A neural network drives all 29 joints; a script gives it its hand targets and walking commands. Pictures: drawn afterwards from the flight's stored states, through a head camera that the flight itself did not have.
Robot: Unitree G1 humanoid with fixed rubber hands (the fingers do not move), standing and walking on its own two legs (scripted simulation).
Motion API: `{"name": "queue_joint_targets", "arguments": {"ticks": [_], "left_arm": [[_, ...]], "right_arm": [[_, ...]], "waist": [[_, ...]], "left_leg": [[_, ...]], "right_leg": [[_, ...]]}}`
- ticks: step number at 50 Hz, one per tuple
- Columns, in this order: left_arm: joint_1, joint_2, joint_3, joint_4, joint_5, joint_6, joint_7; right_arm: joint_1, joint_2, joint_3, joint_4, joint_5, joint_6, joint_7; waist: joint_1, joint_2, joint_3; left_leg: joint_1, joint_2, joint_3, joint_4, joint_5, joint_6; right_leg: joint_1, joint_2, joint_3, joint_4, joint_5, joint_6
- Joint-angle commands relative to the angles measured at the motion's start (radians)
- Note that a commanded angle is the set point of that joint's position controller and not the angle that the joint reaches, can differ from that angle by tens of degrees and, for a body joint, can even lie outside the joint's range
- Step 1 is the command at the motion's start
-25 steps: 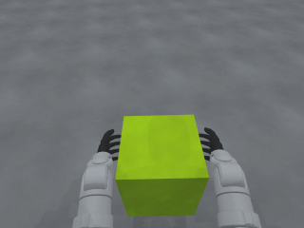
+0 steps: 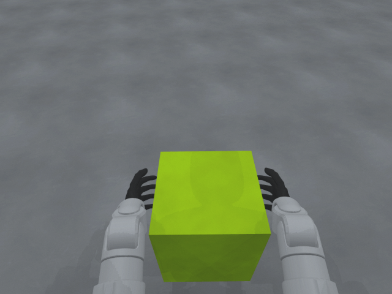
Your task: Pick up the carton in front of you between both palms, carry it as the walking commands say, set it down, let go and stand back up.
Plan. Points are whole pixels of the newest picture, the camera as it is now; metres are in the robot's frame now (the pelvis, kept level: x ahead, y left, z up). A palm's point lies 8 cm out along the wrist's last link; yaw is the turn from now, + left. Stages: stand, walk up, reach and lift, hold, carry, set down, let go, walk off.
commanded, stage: carry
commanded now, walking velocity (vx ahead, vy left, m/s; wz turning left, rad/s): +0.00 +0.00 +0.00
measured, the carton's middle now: (206, 218) +0.30 +0.00 -0.05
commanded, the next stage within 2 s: hold in 1.24 s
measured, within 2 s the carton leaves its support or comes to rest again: neither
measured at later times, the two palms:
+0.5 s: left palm (131, 218) +0.25 +0.15 +0.05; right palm (285, 215) +0.25 -0.15 +0.05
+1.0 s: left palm (128, 225) +0.24 +0.15 +0.04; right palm (286, 223) +0.24 -0.15 +0.04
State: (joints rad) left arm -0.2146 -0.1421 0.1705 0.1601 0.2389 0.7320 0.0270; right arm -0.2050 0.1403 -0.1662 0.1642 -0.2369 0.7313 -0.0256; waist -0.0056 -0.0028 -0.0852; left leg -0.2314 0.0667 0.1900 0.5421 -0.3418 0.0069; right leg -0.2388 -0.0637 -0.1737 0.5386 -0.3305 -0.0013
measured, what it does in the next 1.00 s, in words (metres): shifts its weight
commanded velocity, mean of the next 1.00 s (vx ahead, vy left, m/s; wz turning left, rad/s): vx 0.00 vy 0.00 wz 0.00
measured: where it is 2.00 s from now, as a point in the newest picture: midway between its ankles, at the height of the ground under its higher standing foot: outside the picture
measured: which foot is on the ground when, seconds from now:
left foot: down 0.00-1.00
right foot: down 0.00-1.00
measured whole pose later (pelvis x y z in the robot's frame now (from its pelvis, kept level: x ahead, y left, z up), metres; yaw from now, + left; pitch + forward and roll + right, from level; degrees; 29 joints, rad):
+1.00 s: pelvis -0.05 +0.00 +0.00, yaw +0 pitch +1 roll +0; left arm -0.24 -0.15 0.19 0.20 0.26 0.73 0.02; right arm -0.23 0.15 -0.19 0.21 -0.26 0.74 -0.02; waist 0.00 -0.01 -0.10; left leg -0.28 0.06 0.20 0.50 -0.24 0.03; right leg -0.29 -0.07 -0.17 0.49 -0.22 -0.01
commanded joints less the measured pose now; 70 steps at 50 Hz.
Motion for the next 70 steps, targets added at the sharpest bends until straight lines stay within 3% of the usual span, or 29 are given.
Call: {"name": "queue_joint_targets", "arguments": {"ticks": [1,4,5,6,8,12,15,17,18,19,25,29,33,38,41,46,48,50,51,52,58,59,61,62,63,64,68,69,70], "left_arm": [[-0.432,-0.882,-0.532,-0.004,-0.224,-0.025,-0.221],[-0.444,-0.890,-0.541,-0.037,-0.227,-0.035,-0.222],[-0.443,-0.905,-0.539,-0.014,-0.236,-0.031,-0.227],[-0.480,-0.881,-0.519,-0.030,-0.223,-0.038,-0.226],[-0.458,-0.913,-0.529,-0.014,-0.230,-0.040,-0.226],[-0.465,-0.876,-0.514,-0.018,-0.234,-0.036,-0.229],[-0.448,-0.928,-0.523,0.019,-0.222,-0.028,-0.234],[-0.448,-0.921,-0.504,0.013,-0.211,-0.030,-0.236],[-0.469,-0.907,-0.536,-0.016,-0.238,-0.033,-0.238],[-0.479,-0.936,-0.549,-0.034,-0.247,-0.031,-0.237],[-0.484,-0.895,-0.537,-0.015,-0.233,-0.028,-0.233],[-0.448,-0.922,-0.514,0.001,-0.234,-0.034,-0.230],[-0.498,-0.906,-0.548,-0.024,-0.239,-0.029,-0.226],[-0.449,-0.910,-0.519,0.015,-0.241,-0.019,-0.229],[-0.493,-0.915,-0.553,-0.052,-0.239,-0.037,-0.231],[-0.468,-0.943,-0.523,0.012,-0.231,-0.034,-0.231],[-0.458,-0.899,-0.511,0.006,-0.217,-0.026,-0.233],[-0.485,-0.914,-0.517,0.004,-0.234,-0.033,-0.234],[-0.478,-0.919,-0.551,-0.022,-0.235,-0.035,-0.231],[-0.493,-0.925,-0.545,-0.014,-0.254,-0.036,-0.228],[-0.477,-0.916,-0.544,-0.021,-0.242,-0.032,-0.232],[-0.487,-0.915,-0.542,-0.011,-0.262,-0.031,-0.236],[-0.485,-0.943,-0.581,-0.055,-0.281,-0.038,-0.235],[-0.468,-0.896,-0.543,-0.031,-0.238,-0.036,-0.231],[-0.378,-0.942,-0.497,0.024,-0.248,-0.028,-0.242],[-0.402,-0.899,-0.510,-0.068,-0.215,-0.046,-0.234],[-0.355,-0.926,-0.463,-0.028,-0.203,-0.043,-0.222],[-0.390,-0.904,-0.484,0.026,-0.201,-0.036,-0.219],[-0.408,-0.921,-0.467,-0.017,-0.187,-0.044,-0.225]], "right_arm": [[-0.433,0.846,0.502,-0.018,0.205,-0.032,0.224],[-0.496,0.874,0.544,-0.066,0.232,-0.039,0.223],[-0.492,0.873,0.527,-0.057,0.236,-0.037,0.224],[-0.499,0.890,0.527,-0.023,0.228,-0.034,0.226],[-0.494,0.870,0.518,-0.041,0.220,-0.043,0.227],[-0.434,0.884,0.498,0.023,0.216,-0.032,0.229],[-0.528,0.888,0.531,-0.047,0.236,-0.043,0.231],[-0.512,0.886,0.522,-0.056,0.211,-0.035,0.227],[-0.498,0.900,0.530,-0.042,0.233,-0.033,0.229],[-0.500,0.902,0.525,-0.050,0.234,-0.035,0.234],[-0.458,0.883,0.502,0.015,0.211,-0.027,0.238],[-0.517,0.908,0.550,-0.052,0.250,-0.042,0.235],[-0.493,0.878,0.500,-0.019,0.219,-0.038,0.235],[-0.515,0.882,0.522,-0.026,0.249,-0.036,0.238],[-0.469,0.878,0.504,0.002,0.216,-0.037,0.234],[-0.514,0.883,0.526,-0.032,0.224,-0.032,0.230],[-0.502,0.882,0.479,-0.010,0.213,-0.035,0.234],[-0.518,0.906,0.527,-0.028,0.231,-0.042,0.237],[-0.512,0.902,0.530,-0.038,0.232,-0.043,0.236],[-0.494,0.898,0.514,-0.011,0.229,-0.035,0.239],[-0.505,0.886,0.525,-0.041,0.232,-0.038,0.238],[-0.504,0.898,0.526,-0.014,0.241,-0.030,0.236],[-0.463,0.912,0.553,-0.035,0.248,-0.039,0.235],[-0.501,0.911,0.537,-0.038,0.238,-0.041,0.239],[-0.345,0.907,0.508,-0.012,0.230,-0.033,0.247],[-0.434,0.904,0.498,-0.091,0.232,-0.047,0.240],[-0.442,0.870,0.510,-0.069,0.214,-0.050,0.237],[-0.430,0.899,0.491,-0.035,0.215,-0.049,0.243],[-0.479,0.888,0.528,-0.077,0.218,-0.058,0.246]], "waist": [[0.004,0.025,-0.230],[0.003,-0.030,-0.264],[0.007,0.022,-0.238],[0.000,-0.025,-0.215],[0.005,0.031,-0.230],[0.005,-0.031,-0.256],[0.011,0.035,-0.237],[0.005,-0.006,-0.231],[-0.001,-0.051,-0.235],[0.005,-0.005,-0.227],[0.007,0.031,-0.208],[0.003,-0.049,-0.280],[0.006,0.058,-0.241],[0.004,-0.023,-0.235],[0.006,0.055,-0.255],[0.008,-0.038,-0.247],[0.007,0.015,-0.220],[0.004,-0.027,-0.220],[0.002,0.045,-0.233],[0.001,-0.004,-0.242],[0.001,0.019,-0.251],[0.006,-0.041,-0.256],[0.001,0.034,-0.296],[0.005,-0.031,-0.292],[-0.021,0.018,-0.151],[0.019,-0.031,-0.182],[0.028,0.046,-0.150],[-0.010,0.020,-0.148],[0.004,0.006,-0.177]], "left_leg": [[0.086,0.106,-0.082,-0.067,0.420,-0.015],[0.096,0.105,-0.089,-0.087,0.400,-0.007],[0.079,0.116,-0.097,-0.082,0.392,0.005],[0.057,0.116,-0.110,-0.094,0.345,0.014],[0.058,0.108,-0.096,-0.088,0.348,0.009],[0.041,0.113,-0.102,-0.083,0.357,0.004],[0.034,0.110,-0.096,-0.101,0.281,-0.005],[0.018,0.113,-0.099,-0.125,0.214,0.008],[0.033,0.120,-0.119,-0.132,0.260,0.015],[0.063,0.115,-0.109,-0.119,0.270,0.003],[0.014,0.113,-0.097,-0.110,0.229,0.002],[0.037,0.117,-0.093,-0.093,0.276,-0.001],[0.046,0.105,-0.102,-0.128,0.262,0.009],[0.051,0.118,-0.110,-0.127,0.277,0.001],[0.028,0.115,-0.095,-0.119,0.232,0.013],[0.039,0.120,-0.101,-0.124,0.239,0.001],[0.013,0.114,-0.100,-0.138,0.224,0.007],[0.015,0.125,-0.130,-0.144,0.257,0.018],[0.027,0.128,-0.109,-0.127,0.247,0.016],[0.027,0.127,-0.110,-0.141,0.203,0.013],[0.022,0.112,-0.106,-0.133,0.216,0.016],[0.008,0.115,-0.120,-0.144,0.259,0.021],[0.047,0.123,-0.119,-0.104,0.304,0.021],[0.046,0.118,-0.096,-0.102,0.267,0.018],[0.215,-0.138,-0.257,-0.169,0.409,0.031],[0.211,-0.123,-0.270,-0.145,0.514,0.040],[0.290,-0.133,-0.283,-0.169,0.484,0.009],[0.343,-0.120,-0.293,-0.176,0.450,0.020],[0.337,-0.130,-0.289,-0.185,0.454,0.009]], "right_leg": [[0.081,-0.107,0.096,-0.051,0.432,-0.013],[0.100,-0.107,0.089,-0.048,0.384,-0.023],[0.083,-0.111,0.096,-0.076,0.382,-0.023],[0.073,-0.108,0.096,-0.079,0.333,-0.015],[0.090,-0.121,0.105,-0.088,0.368,-0.014],[0.114,-0.109,0.086,-0.082,0.371,-0.012],[0.092,-0.114,0.097,-0.115,0.295,-0.022],[0.098,-0.121,0.108,-0.118,0.262,-0.024],[0.076,-0.107,0.090,-0.114,0.250,-0.015],[0.047,-0.109,0.101,-0.114,0.251,-0.024],[0.056,-0.112,0.114,-0.129,0.273,-0.021],[0.097,-0.105,0.098,-0.110,0.348,-0.018],[0.038,-0.118,0.101,-0.115,0.250,-0.026],[0.013,-0.112,0.106,-0.115,0.230,-0.028],[0.067,-0.114,0.116,-0.130,0.250,-0.024],[0.023,-0.106,0.094,-0.125,0.230,-0.017],[0.015,-0.116,0.111,-0.124,0.240,-0.021],[0.027,-0.116,0.111,-0.116,0.213,-0.035],[0.032,-0.113,0.115,-0.130,0.232,-0.020],[0.022,-0.115,0.104,-0.119,0.222,-0.020],[0.038,-0.111,0.121,-0.116,0.216,-0.018],[0.037,-0.118,0.106,-0.111,0.220,-0.019],[0.053,-0.106,0.103,-0.107,0.245,-0.018],[0.057,-0.117,0.105,-0.113,0.268,-0.012],[0.177,0.136,0.247,-0.150,0.423,-0.037],[0.211,0.144,0.270,-0.141,0.479,-0.032],[0.187,0.146,0.262,-0.170,0.420,-0.026],[0.154,0.155,0.266,-0.167,0.403,-0.020],[0.157,0.141,0.276,-0.189,0.366,-0.016]]}}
